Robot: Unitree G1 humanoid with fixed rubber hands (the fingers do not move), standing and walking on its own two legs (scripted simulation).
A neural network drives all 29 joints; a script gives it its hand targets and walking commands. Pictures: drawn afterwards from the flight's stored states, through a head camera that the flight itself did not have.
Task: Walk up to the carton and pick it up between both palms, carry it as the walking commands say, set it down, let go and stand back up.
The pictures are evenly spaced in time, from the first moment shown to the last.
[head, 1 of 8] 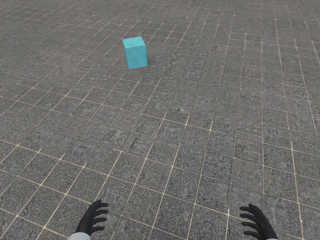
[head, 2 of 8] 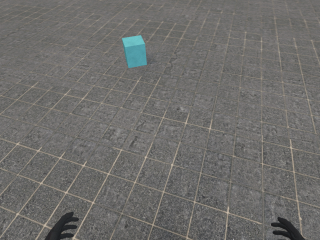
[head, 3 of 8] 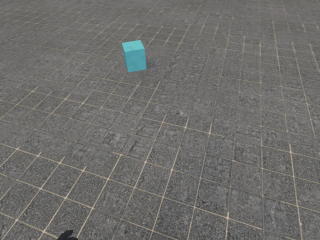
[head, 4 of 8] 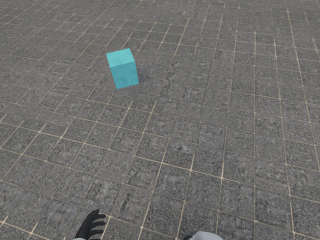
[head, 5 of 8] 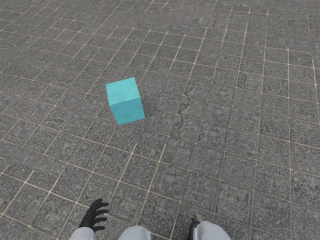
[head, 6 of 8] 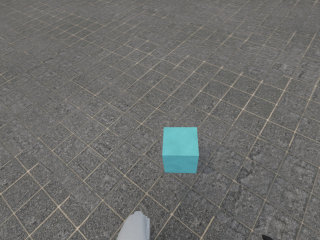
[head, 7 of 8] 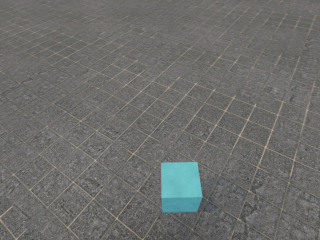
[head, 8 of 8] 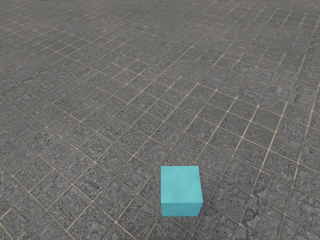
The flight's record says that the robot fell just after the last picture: no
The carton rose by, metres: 0.00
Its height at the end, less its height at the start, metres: +0.00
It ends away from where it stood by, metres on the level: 0.00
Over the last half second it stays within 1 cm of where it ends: yes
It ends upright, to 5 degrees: yes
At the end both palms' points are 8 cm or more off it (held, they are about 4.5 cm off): yes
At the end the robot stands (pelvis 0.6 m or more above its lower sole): yes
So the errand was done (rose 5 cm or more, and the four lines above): no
